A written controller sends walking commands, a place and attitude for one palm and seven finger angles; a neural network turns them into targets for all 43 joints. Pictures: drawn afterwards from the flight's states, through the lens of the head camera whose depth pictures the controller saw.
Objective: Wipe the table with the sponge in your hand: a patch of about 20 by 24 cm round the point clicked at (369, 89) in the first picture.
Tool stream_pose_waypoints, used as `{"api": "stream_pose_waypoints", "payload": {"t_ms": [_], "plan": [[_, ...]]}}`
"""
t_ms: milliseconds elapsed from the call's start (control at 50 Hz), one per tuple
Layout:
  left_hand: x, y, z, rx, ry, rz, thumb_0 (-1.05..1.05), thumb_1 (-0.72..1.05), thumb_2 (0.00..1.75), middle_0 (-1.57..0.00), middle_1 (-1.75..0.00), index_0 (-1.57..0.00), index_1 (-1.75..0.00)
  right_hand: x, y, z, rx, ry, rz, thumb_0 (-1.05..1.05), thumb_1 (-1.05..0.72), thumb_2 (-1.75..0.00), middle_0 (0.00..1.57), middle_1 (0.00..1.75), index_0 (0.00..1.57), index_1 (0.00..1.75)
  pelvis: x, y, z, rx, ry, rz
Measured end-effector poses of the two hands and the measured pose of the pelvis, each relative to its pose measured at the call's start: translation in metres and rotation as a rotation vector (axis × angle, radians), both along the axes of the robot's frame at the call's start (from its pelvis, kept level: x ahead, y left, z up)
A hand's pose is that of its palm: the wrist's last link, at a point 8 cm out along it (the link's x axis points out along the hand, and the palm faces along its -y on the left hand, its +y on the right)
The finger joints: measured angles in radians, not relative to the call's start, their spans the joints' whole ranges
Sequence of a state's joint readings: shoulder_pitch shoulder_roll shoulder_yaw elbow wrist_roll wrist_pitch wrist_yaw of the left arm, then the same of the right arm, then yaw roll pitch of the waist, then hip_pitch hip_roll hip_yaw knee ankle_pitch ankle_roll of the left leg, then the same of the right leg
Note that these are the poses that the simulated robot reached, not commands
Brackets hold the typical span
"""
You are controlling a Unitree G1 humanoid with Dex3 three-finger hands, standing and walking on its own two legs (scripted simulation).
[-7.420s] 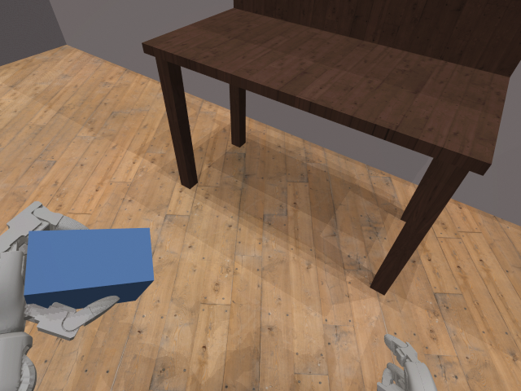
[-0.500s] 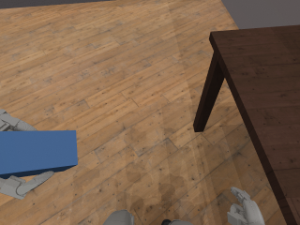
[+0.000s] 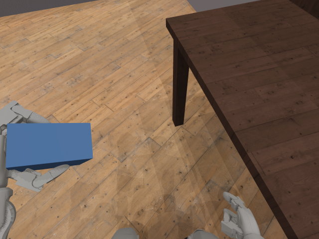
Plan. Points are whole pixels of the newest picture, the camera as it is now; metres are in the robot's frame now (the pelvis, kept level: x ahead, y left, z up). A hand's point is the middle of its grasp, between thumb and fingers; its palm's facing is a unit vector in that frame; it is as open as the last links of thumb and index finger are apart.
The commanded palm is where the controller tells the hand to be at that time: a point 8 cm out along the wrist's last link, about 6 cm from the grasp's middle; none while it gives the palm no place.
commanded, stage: turn to face it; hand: left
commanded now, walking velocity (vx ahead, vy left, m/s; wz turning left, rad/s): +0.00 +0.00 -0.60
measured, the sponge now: (62, 147) +0.24 +0.21 +0.16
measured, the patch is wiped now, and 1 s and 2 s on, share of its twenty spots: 0.00 0.00 0.00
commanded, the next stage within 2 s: none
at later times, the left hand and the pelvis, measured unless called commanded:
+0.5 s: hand (71, 149) +0.23 +0.17 +0.19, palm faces +0.17 -0.89 -0.43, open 10.4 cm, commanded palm +0.19 +0.22 +0.20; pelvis -0.05 +0.00 +0.02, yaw -18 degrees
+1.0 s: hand (142, 169) +0.20 +0.05 +0.19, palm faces -0.13 -0.85 -0.51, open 10.4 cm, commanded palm +0.18 +0.10 +0.20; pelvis -0.11 -0.03 +0.02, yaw -35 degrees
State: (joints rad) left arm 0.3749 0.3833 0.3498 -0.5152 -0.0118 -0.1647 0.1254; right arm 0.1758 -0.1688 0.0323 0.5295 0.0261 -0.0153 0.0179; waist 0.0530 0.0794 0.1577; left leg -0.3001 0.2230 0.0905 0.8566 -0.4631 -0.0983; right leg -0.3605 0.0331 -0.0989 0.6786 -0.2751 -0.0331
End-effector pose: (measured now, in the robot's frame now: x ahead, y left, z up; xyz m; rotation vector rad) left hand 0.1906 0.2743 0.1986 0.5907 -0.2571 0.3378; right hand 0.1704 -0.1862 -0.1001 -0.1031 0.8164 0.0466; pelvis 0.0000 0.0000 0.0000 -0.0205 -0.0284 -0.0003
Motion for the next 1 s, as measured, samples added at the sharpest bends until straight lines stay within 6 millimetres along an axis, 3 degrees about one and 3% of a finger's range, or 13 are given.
{"api": "stream_pose_waypoints", "payload": {"t_ms": [40, 160, 260, 360, 440, 540, 640, 720, 780, 900, 1000], "plan": [[0.009, -0.016, -0.002, -0.016, 0.012, -0.056, -0.01, -0.51, 1.0, -0.69, -1.36, -0.72, -1.35, -0.013, -0.016, -0.003, -0.024, 0.039, -0.005, 0.01, -0.91, -0.9, 0.2, 0.3, 0.2, 0.3, -0.008, -0.006, 0.002, 0.016, 0.002, -0.027], [0.006, -0.048, 0.015, 0.048, 0.061, -0.203, -0.01, -0.52, 1.0, -0.69, -1.36, -0.72, -1.35, -0.037, -0.022, 0.008, 0.011, 0.068, -0.056, 0.02, -0.91, -0.9, 0.19, 0.29, 0.2, 0.3, -0.021, -0.012, 0.013, 0.046, 0.031, -0.107], [-0.003, -0.044, 0.027, 0.077, 0.033, -0.215, -0.01, -0.52, 1.0, -0.69, -1.36, -0.72, -1.35, -0.054, -0.027, 0.016, -0.003, 0.08, -0.097, 0.01, -0.91, -0.9, 0.19, 0.3, 0.24, 0.3, -0.028, -0.008, 0.017, 0.058, 0.055, -0.162], [-0.004, -0.029, 0.014, -0.001, 0.01, -0.18, -0.01, -0.52, 1.0, -0.69, -1.36, -0.72, -1.35, -0.068, -0.029, 0.023, -0.043, 0.062, -0.138, 0.01, -0.91, -0.9, 0.19, 0.3, 0.28, 0.3, -0.037, 0.001, 0.015, 0.068, 0.036, -0.222], [0.002, -0.035, 0.006, -0.061, 0.016, -0.181, -0.01, -0.52, 1.0, -0.69, -1.36, -0.72, -1.35, -0.082, -0.03, 0.03, -0.034, 0.018, -0.201, 0.01, -0.91, -0.9, 0.19, 0.3, 0.28, 0.3, -0.044, 0.002, 0.019, 0.038, 0.008, -0.259], [0.011, -0.076, 0.007, -0.087, 0.03, -0.296, -0.01, -0.52, 1.0, -0.69, -1.36, -0.72, -1.35, -0.105, -0.037, 0.034, 0.009, -0.024, -0.248, 0.01, -0.91, -0.9, 0.19, 0.3, 0.29, 0.3, -0.054, -0.007, 0.022, 0.001, 0.006, -0.344], [0.019, -0.131, 0.014, 0.005, 0.027, -0.428, -0.01, -0.52, 1.0, -0.69, -1.36, -0.72, -1.35, -0.132, -0.049, 0.027, 0.08, -0.077, -0.27, 0.01, -0.91, -0.9, 0.19, 0.3, 0.32, 0.3, -0.071, -0.033, 0.014, 0.004, 0.018, -0.414], [0.016, -0.172, 0.016, 0.061, 0.028, -0.515, -0.01, -0.52, 1.0, -0.69, -1.36, -0.72, -1.35, -0.151, -0.061, 0.014, 0.126, -0.086, -0.266, 0.01, -0.91, -0.9, 0.19, 0.3, 0.38, 0.3, -0.088, -0.047, 0.008, 0.007, 0.02, -0.447], [0.008, -0.188, 0.02, 0.075, 0.065, -0.571, -0.01, -0.52, 1.0, -0.69, -1.36, -0.72, -1.35, -0.168, -0.067, 0.013, 0.128, -0.036, -0.288, 0.01, -0.91, -0.9, 0.19, 0.3, 0.39, 0.3, -0.097, -0.049, 0.013, 0.032, 0.02, -0.486], [-0.005, -0.187, 0.028, 0.095, 0.091, -0.597, -0.01, -0.52, 1.0, -0.69, -1.36, -0.72, -1.35, -0.2, -0.075, 0.014, 0.108, 0.054, -0.387, 0.01, -0.91, -0.9, 0.19, 0.29, 0.38, 0.3, -0.106, -0.046, 0.022, 0.059, 0.031, -0.562], [-0.001, -0.173, 0.016, 0.0, 0.072, -0.571, -0.01, -0.52, 1.0, -0.69, -1.36, -0.72, -1.35, -0.223, -0.079, 0.019, 0.043, 0.095, -0.44, 0.01, -0.91, -0.9, 0.19, 0.29, 0.38, 0.3, -0.109, -0.034, 0.022, 0.057, 0.037, -0.616]]}}
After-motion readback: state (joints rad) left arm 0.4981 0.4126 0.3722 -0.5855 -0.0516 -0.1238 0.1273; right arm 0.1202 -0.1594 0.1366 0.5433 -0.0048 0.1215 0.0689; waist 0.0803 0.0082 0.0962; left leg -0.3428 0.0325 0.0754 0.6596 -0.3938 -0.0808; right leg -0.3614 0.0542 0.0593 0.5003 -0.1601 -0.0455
